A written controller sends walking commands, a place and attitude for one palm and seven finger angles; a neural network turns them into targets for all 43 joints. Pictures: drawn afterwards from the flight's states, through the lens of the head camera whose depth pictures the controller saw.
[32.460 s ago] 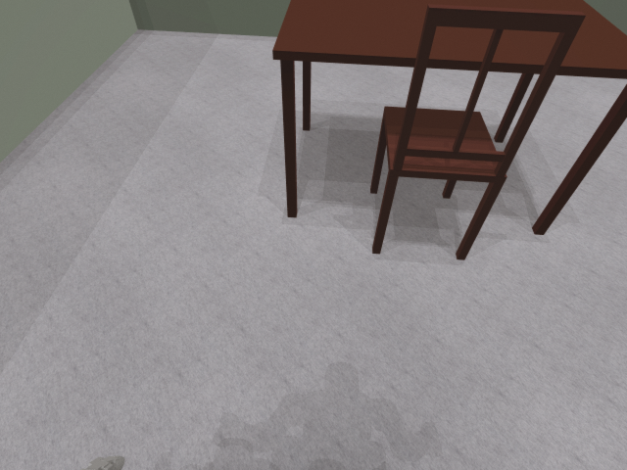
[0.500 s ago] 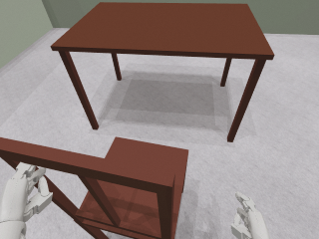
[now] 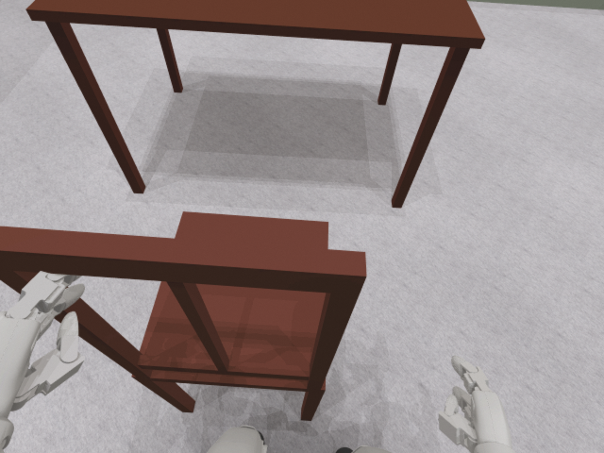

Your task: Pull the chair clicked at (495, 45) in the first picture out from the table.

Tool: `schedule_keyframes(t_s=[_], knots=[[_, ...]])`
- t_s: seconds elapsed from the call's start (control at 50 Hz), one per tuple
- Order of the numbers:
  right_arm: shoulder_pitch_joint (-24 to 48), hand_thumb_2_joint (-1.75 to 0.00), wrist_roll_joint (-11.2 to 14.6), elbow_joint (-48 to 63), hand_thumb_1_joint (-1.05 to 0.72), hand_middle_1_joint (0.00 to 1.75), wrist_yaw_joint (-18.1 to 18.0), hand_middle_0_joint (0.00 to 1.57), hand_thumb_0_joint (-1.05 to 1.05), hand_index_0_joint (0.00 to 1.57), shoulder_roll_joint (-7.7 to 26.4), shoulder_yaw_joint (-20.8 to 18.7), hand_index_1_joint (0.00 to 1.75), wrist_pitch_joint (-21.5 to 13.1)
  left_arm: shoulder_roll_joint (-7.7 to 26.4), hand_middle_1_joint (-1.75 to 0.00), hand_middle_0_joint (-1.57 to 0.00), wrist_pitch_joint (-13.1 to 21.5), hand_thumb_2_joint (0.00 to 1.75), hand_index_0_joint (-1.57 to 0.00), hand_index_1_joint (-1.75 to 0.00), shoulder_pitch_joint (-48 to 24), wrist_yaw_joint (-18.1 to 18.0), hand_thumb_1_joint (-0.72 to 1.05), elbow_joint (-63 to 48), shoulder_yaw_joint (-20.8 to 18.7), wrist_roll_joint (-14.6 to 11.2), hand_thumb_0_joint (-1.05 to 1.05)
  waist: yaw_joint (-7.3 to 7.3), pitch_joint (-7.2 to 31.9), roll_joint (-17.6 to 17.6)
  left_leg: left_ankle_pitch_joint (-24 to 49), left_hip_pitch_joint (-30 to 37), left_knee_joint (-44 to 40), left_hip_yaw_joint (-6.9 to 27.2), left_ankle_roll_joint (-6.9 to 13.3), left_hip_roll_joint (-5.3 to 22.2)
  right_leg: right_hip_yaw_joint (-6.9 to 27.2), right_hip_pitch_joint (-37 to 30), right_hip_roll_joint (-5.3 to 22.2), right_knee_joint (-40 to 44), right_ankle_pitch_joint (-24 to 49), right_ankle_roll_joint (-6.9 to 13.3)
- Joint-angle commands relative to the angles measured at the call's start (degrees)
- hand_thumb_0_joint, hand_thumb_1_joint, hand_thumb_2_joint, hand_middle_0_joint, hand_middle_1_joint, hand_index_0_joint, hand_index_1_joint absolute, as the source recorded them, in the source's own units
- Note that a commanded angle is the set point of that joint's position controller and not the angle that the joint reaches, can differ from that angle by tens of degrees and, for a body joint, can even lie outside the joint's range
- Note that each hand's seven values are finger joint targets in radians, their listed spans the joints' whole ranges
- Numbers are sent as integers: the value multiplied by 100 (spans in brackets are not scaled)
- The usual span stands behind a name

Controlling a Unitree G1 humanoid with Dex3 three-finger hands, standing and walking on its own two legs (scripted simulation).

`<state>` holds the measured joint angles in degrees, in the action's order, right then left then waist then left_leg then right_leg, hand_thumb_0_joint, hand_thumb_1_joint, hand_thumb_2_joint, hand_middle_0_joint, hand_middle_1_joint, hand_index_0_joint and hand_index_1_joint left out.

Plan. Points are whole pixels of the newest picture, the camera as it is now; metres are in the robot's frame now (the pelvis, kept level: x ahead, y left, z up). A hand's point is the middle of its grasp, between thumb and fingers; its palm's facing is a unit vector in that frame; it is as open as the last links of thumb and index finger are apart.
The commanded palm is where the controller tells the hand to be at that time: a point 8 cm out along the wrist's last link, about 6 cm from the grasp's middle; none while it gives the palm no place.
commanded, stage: step back with the hand held close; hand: left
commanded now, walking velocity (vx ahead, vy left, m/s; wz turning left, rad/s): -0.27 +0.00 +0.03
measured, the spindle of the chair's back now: (206, 331) +0.26 +0.16 -0.05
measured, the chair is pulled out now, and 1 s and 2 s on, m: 0.66 0.68 0.68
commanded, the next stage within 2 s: stop stepping back and stand still in 0.86 s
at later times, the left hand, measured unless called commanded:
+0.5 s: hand (16, 431) +0.12 +0.26 +0.11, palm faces +0.16 -0.74 -0.65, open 6.3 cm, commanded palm +0.07 +0.30 +0.18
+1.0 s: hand out of the picture +0.04 +0.25 +0.18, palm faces +0.39 -0.78 -0.48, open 7.4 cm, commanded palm -0.03 +0.30 +0.18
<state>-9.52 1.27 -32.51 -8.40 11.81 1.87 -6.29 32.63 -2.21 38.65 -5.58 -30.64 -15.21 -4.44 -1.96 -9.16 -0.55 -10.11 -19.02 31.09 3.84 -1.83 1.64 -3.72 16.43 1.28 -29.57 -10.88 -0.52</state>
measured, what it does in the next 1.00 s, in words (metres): walks backwards: right foot, then right foot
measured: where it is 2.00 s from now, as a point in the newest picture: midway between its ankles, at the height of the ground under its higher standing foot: outside the picture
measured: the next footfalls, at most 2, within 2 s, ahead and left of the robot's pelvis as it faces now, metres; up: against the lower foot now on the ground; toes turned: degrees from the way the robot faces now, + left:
right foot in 0.34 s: +0.02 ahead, -0.13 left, +0.00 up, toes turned +3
right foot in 0.78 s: -0.08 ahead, -0.15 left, +0.00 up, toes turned -2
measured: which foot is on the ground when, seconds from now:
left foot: down 0.00-0.78, up 0.80-1.00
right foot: down 0.00-0.24, up 0.26-0.32, down 0.34-0.56, up 0.58-0.76, down 0.78-1.00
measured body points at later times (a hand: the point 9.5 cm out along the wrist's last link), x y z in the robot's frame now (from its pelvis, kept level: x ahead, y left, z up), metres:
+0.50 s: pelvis -0.05 -0.01 -0.01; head +0.00 +0.02 +0.43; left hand +0.10 +0.29 +0.15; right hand +0.12 -0.23 -0.10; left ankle +0.04 +0.13 -0.73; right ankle -0.02 -0.13 -0.73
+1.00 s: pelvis -0.17 +0.00 +0.00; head -0.14 +0.02 +0.45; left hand +0.01 +0.29 +0.20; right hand -0.01 -0.25 -0.07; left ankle -0.14 +0.13 -0.72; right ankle -0.12 -0.15 -0.73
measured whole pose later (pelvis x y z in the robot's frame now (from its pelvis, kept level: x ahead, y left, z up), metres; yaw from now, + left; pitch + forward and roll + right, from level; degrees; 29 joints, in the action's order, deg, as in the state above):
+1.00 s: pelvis -0.17 +0.00 +0.00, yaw +0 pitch +0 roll +1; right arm -13.2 0.0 -33.8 -5.4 11.8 1.1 -7.8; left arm 25.6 14.2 32.5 -8.5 -33.8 -26.7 -1.5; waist 1.3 -2.5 -4.8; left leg -19.7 -21.7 40.1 -1.6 -1.1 1.0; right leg 0.6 20.8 4.4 -33.1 -12.3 -2.4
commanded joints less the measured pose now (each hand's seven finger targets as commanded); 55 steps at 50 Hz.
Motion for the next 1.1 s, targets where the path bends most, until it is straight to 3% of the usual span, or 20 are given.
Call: schedule_keyframes(t_s=[0.0,0.12,0.18,0.24,0.32,0.38,0.44,0.5,0.52,0.58,0.64,0.7,0.74,0.78,0.82,0.88,0.94,1.0,1.04,1.08], knots=[[141,-90,-64,695,-90,30,-79,20,0,20,761,-303,30,-501,1329,-30,-20,1515,90,-20,-30,-1053,-708,90,-2683,-2306,136,0,-14,1744,1212,-2029,-789,-774,622,412,352,895,-1171,566,312,-422,240],[48,-90,-113,408,-90,30,-89,20,0,20,776,-289,30,-725,1411,-30,-20,1685,90,-20,-30,-1070,-755,90,-2679,-2298,56,0,44,1867,849,-1673,404,326,520,263,123,1214,424,1016,704,-1326,598],[24,-90,-157,425,-90,30,-119,20,0,20,857,-276,30,-829,1466,-30,-20,1784,90,-20,-30,-1188,-770,90,-2859,-2387,118,0,24,1730,1271,-2076,-319,-658,999,404,468,797,-138,580,41,-1434,324],[26,-90,-146,455,-90,30,-72,20,0,20,934,-316,30,-1017,1377,-30,-20,1901,90,-20,-30,-1255,-705,90,-2820,-2569,321,0,-11,1500,2726,-3792,-2529,-2293,1749,844,1208,185,-2070,-195,-1763,-746,-71],[-121,-90,-138,381,-90,30,62,20,0,20,869,-394,30,-1142,1607,-30,-20,2091,90,-20,-30,-750,-557,90,-2803,-2912,294,0,-138,1713,2102,-2473,-1826,-1205,1271,810,917,344,-1951,-199,-666,-304,28],[-291,-90,-120,327,-90,30,97,20,0,20,762,-412,30,-1191,1592,-30,-20,2219,90,-20,-30,-780,-528,90,-3171,-2765,33,0,-30,2567,1036,416,413,532,566,237,308,1402,-693,690,223,1761,612],[-155,-90,-50,155,-90,30,79,20,0,20,696,-431,30,-1153,1511,-30,-20,2112,90,-20,-30,-1075,-603,90,-2849,-2522,-32,0,70,2454,319,-134,1091,1726,88,13,-80,1955,351,1707,714,2225,1037],[138,-90,-141,33,-90,30,36,20,0,20,704,-428,30,-1033,1272,-30,-20,1983,90,-20,-30,-1238,-612,90,-2119,-2463,91,0,104,1752,63,955,730,231,359,172,230,1233,276,1066,152,2067,578],[257,-90,-100,70,-90,30,12,20,0,20,819,-482,30,-1020,1085,-30,-20,1990,90,-20,-30,-1054,-586,90,-1705,-2438,105,0,90,1785,567,1489,872,-413,599,315,562,922,317,526,-291,1585,347],[95,-90,-287,57,-90,30,61,20,0,20,768,-554,30,-993,773,-30,-20,2056,90,-20,-30,-1195,-431,90,-1320,-2334,152,0,183,1864,1570,464,-343,-1778,1713,1087,1806,583,-174,-229,-2688,-2142,-8],[-13,-90,-130,93,-90,30,269,20,0,20,828,-627,30,-909,76,-30,-20,2013,90,-20,-30,-1132,-315,90,-621,-1673,167,0,115,1759,1310,1283,368,-1123,958,1061,1435,614,201,-44,-1823,-1721,57],[216,-90,-121,269,-90,30,333,20,0,20,885,-590,30,-773,208,-30,-20,2004,90,-20,-30,-1130,-243,90,-529,-1661,195,0,27,1416,1072,-662,-487,-978,721,793,1144,389,-656,51,-174,-863,160],[273,-90,-85,385,-90,30,381,20,0,20,756,-537,30,-696,320,-30,-20,2016,90,-20,-30,-1197,-173,90,-580,-1677,200,0,-1,1100,295,-1609,-651,233,71,410,435,579,-370,499,1124,-305,378],[197,-90,-15,368,-90,30,408,20,0,20,743,-638,30,-651,464,-30,-20,2014,90,-20,-30,-1452,-212,90,-796,-1553,142,0,-38,1197,-2108,-1984,-826,4593,-290,8,-617,2909,1067,2546,2078,178,1580],[547,-90,-101,490,-90,30,456,20,0,20,365,-451,30,-583,564,-30,-20,1926,90,-20,-30,-1396,-259,90,-905,-1940,168,0,77,1079,-1362,-2226,-1693,5780,206,90,-211,1945,500,2422,1165,2467,1655],[595,-90,-118,732,-90,30,283,20,0,20,204,-116,30,-335,436,-30,-20,1957,90,-20,-30,-1144,-439,90,-1130,-2038,227,0,178,1108,-414,-2231,-1154,2715,-8,117,153,1007,-180,1562,97,3891,927],[101,-90,-149,579,-90,30,209,20,0,20,363,-213,30,-400,460,-30,-20,2095,90,-20,-30,-803,-525,90,-1722,-2021,210,0,238,1725,87,-367,291,-562,-807,67,-183,855,-223,1131,-53,1855,500],[-51,-90,-37,696,-90,30,275,20,0,20,824,-616,30,-570,414,-30,-20,2098,90,-20,-30,-428,-503,90,-1892,-2022,242,0,92,2097,1539,691,964,-1252,928,850,1609,336,597,198,-1730,-1628,-91],[66,-90,-90,619,-90,30,324,20,0,20,678,-569,30,-641,411,-30,-20,1946,90,-20,-30,-355,-483,90,-1533,-2135,102,0,298,1898,2254,-1017,224,-1732,1458,1111,1702,551,710,56,-3007,-1938,-80],[63,-90,-66,382,-90,30,391,20,0,20,656,-519,30,-567,423,-30,-20,1872,90,-20,-30,-632,-467,90,-1313,-2117,209,0,243,1381,1627,-1831,-730,-1612,904,944,1275,429,-38,183,-1956,-1658,-29]])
